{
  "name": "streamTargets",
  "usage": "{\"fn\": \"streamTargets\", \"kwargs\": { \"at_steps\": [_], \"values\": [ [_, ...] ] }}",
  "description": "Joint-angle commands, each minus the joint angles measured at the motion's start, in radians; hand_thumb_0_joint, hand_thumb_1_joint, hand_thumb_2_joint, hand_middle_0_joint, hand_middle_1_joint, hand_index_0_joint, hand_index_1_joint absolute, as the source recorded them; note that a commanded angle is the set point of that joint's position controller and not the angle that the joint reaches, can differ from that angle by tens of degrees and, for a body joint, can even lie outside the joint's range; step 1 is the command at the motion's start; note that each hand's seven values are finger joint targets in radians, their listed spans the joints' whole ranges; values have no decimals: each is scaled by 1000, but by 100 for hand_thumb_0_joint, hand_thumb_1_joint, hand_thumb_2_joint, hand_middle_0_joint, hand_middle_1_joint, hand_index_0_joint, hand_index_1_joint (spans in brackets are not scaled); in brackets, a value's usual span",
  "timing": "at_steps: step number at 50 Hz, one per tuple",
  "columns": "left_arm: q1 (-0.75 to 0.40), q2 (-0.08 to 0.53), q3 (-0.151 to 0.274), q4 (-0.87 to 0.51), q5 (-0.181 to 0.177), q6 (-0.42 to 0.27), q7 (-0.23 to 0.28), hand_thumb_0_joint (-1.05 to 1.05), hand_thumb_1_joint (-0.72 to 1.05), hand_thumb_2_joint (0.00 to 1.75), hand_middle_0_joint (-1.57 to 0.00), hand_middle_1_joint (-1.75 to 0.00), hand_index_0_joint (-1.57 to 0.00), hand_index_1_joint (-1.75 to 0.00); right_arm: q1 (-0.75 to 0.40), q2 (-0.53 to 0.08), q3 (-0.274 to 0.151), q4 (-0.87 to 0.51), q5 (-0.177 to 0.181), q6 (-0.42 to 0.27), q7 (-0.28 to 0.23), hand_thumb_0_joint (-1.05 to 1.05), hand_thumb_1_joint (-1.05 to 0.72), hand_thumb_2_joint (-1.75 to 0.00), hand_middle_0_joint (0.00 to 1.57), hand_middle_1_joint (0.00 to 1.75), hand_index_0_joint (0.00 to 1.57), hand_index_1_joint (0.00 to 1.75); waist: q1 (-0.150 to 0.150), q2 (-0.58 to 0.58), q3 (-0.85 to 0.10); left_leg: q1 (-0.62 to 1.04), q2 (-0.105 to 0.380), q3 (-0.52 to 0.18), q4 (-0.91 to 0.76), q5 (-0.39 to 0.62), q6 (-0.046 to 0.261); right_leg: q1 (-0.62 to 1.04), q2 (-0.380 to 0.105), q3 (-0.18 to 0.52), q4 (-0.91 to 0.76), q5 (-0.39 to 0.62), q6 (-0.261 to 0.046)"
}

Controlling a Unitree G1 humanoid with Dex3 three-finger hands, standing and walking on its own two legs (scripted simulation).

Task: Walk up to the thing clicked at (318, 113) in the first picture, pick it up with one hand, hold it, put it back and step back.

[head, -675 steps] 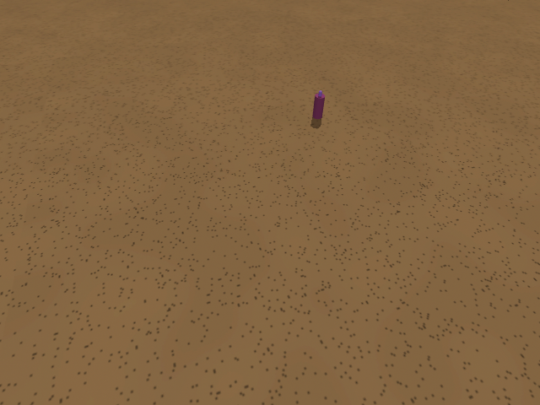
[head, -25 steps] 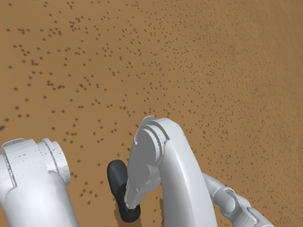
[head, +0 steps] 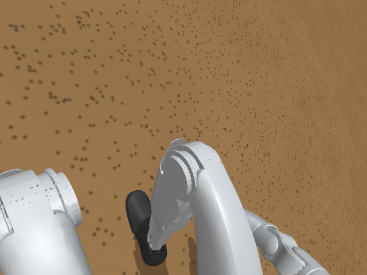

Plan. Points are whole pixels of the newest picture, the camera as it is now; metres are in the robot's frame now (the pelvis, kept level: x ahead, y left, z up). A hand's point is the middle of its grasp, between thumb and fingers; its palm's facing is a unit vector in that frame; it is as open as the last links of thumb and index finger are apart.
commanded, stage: close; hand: left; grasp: from the side
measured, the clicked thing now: out of the picture +0.43 +0.32 -0.19
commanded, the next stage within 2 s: settle in 0.20 s
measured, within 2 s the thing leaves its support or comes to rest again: leaves its support in 0.64 s
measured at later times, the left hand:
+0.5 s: hand out of the picture +0.42 +0.31 -0.18, palm faces +0.39 -0.92 -0.02, open 8.8 cm
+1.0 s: hand out of the picture +0.41 +0.33 -0.08, palm faces +0.36 -0.93 -0.04, open 8.9 cm
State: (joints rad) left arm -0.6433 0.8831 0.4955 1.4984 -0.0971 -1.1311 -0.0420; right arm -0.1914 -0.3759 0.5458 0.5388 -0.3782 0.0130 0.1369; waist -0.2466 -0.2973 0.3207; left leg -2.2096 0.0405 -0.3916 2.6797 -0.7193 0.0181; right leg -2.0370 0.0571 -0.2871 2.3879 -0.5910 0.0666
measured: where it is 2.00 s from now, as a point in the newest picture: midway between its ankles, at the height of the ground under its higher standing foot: (105, 267)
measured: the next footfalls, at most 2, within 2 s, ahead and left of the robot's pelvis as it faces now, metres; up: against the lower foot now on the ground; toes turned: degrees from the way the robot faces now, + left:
none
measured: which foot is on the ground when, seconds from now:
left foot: down 0.00-1.00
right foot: down 0.00-1.00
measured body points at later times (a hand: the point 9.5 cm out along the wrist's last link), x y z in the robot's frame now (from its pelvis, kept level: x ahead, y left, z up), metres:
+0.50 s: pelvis +0.00 +0.00 +0.00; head +0.23 +0.21 +0.32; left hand +0.40 +0.36 -0.18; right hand +0.18 -0.24 -0.03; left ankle +0.08 +0.12 -0.25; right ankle +0.15 -0.12 -0.25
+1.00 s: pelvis +0.01 -0.01 +0.02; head +0.20 +0.17 +0.39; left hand +0.38 +0.38 -0.08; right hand +0.20 -0.24 -0.03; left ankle +0.08 +0.12 -0.25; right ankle +0.15 -0.12 -0.25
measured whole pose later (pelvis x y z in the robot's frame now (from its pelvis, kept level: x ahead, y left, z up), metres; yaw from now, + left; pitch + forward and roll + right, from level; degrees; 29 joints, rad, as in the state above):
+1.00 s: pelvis +0.01 -0.01 +0.02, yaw +3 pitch +19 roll -16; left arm -0.58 0.71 0.43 1.06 -0.11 -0.83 -0.10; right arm -0.06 -0.35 0.34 0.57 -0.25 0.05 0.13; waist -0.19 -0.15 0.14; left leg -2.24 0.04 -0.29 2.57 -0.70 0.02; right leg -2.08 0.02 -0.22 2.34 -0.62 0.04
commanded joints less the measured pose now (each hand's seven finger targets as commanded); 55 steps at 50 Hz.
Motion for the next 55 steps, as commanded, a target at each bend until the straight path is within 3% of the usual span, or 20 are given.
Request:
{"fn": "streamTargets", "kwargs": {
  "at_steps": [1,5,8,17,23,27,32,35,38,41,42,45,49,50,52,53,55],
  "values": [
    [-191,121,-23,-132,9,-62,-3,0,40,73,-71,-69,-70,-70,21,-374,-128,0,3,20,-23,0,-87,-89,20,30,20,30,-131,595,-516,408,61,62,-378,139,-56,216,40,-89,-127,161,-67],
    [-210,126,-14,-132,-5,-61,2,0,42,87,-85,-86,-85,-86,21,-370,-126,2,6,20,-23,0,-88,-90,20,30,20,30,-135,562,-524,375,56,74,-359,111,-45,231,45,-83,-145,149,-64],
    [-230,115,-24,-123,0,-60,6,0,46,94,-93,-95,-93,-95,29,-370,-124,11,3,20,-24,0,-88,-89,20,30,20,30,-150,565,-527,394,58,67,-361,125,-47,229,43,-86,-142,160,-63],
    [-261,135,-34,-115,4,-55,6,0,48,119,-112,-121,-111,-123,32,-367,-117,8,2,28,-24,0,-90,-90,20,30,20,30,-153,566,-537,376,54,79,-355,102,-42,239,47,-83,-157,139,-66],
    [-270,144,-27,-189,-4,-52,-4,0,46,126,-121,-131,-120,-133,32,-374,-126,11,9,33,-26,0,-90,-90,20,30,20,30,-135,620,-560,427,61,62,-376,142,-54,225,41,-85,-134,166,-69],
    [-287,157,0,-278,-12,-41,2,0,43,129,-125,-135,-124,-137,49,-365,-141,18,12,33,-25,0,-90,-90,20,30,20,30,-119,654,-615,453,58,80,-369,188,-55,257,41,-72,-138,202,-69],
    [-269,207,38,-447,6,-8,5,0,42,131,-128,-138,-127,-140,77,-356,-175,12,21,47,-25,0,-90,-90,20,30,20,30,-76,753,-687,509,61,99,-401,223,-65,253,33,-49,-132,207,-81],
    [-277,193,35,-530,11,31,5,0,37,130,-129,-138,-128,-141,96,-348,-205,13,35,51,-26,0,-91,-91,20,30,20,30,-64,801,-718,539,62,105,-434,216,-71,224,28,-37,-132,197,-89],
    [-243,137,24,-569,-3,82,-1,0,37,130,-129,-139,-128,-141,121,-339,-234,6,54,53,-28,0,-91,-90,20,30,20,30,-57,793,-744,522,53,122,-441,210,-66,229,24,-28,-150,201,-89],
    [-245,95,-10,-611,-6,127,-16,0,36,130,-131,-141,-130,-143,141,-327,-265,9,78,52,-28,0,-91,-90,20,30,20,30,-48,762,-747,484,45,138,-447,180,-56,206,21,-15,-163,183,-92],
    [-238,55,-37,-608,-11,143,-26,0,38,130,-132,-141,-131,-143,153,-323,-275,9,86,52,-28,0,-91,-90,20,30,20,30,-56,742,-743,465,41,142,-450,173,-51,211,19,-14,-172,183,-90],
    [-241,2,-62,-649,-26,185,-51,0,33,130,-131,-141,-130,-143,172,-301,-308,12,115,46,-26,0,-90,-90,20,30,20,30,-35,673,-747,407,32,158,-458,105,-34,185,16,1,-190,132,-90],
    [-191,-34,-51,-691,-44,243,-79,0,32,127,-131,-140,-131,-142,216,-285,-353,17,151,42,-28,0,-90,-90,20,30,20,30,12,649,-796,426,25,162,-486,102,-32,143,9,13,-188,112,-94],
    [-185,-60,-65,-693,-48,255,-84,0,33,126,-130,-139,-130,-140,222,-283,-363,14,160,42,-29,0,-89,-90,20,30,20,30,15,652,-800,426,21,164,-497,108,-31,132,5,15,-185,112,-96],
    [-213,-82,-71,-727,-55,278,-85,0,32,127,-130,-139,-130,-141,225,-268,-383,10,181,41,-31,0,-89,-90,20,30,20,30,28,639,-799,403,16,171,-521,49,-25,104,0,26,-196,65,-100],
    [-214,-64,-47,-745,-56,288,-83,0,30,127,-129,-139,-128,-141,229,-267,-395,7,189,41,-33,0,-89,-90,20,30,20,30,40,635,-809,406,15,176,-531,23,-23,101,-1,32,-206,43,-100],
    [-251,-70,-53,-801,-56,302,-86,0,32,128,-127,-138,-127,-140,249,-254,-411,14,199,43,-38,0,-88,-90,20,30,20,30,48,642,-847,422,13,192,-533,35,-23,109,-3,47,-214,52,-102]
  ]
}}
